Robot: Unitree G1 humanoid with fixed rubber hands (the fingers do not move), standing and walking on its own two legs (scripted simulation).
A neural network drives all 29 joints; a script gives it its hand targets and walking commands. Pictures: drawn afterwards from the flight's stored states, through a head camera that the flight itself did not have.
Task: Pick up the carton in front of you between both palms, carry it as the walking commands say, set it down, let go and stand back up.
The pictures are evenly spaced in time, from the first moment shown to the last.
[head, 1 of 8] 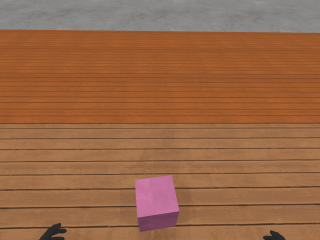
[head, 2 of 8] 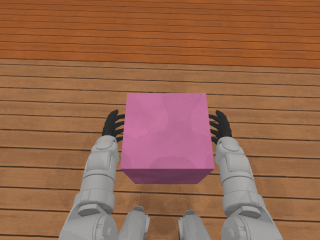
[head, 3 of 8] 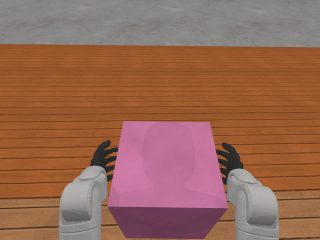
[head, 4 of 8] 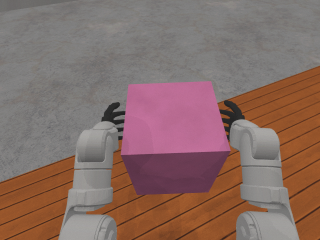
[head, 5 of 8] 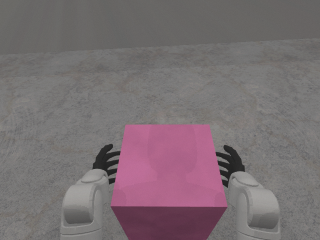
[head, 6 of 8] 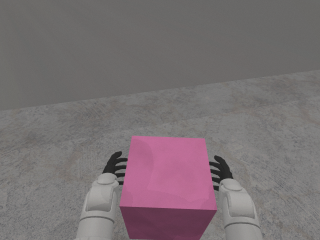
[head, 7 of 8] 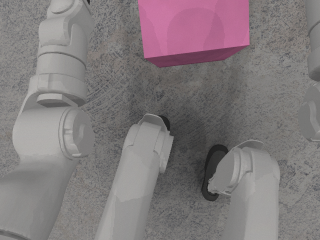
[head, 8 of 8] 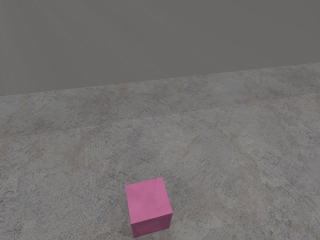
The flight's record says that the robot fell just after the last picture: no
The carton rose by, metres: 0.68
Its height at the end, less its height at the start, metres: -0.33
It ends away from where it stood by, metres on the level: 6.27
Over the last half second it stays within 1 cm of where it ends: yes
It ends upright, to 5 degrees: yes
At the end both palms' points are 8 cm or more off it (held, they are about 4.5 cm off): yes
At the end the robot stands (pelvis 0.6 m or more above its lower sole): yes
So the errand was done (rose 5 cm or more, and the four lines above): yes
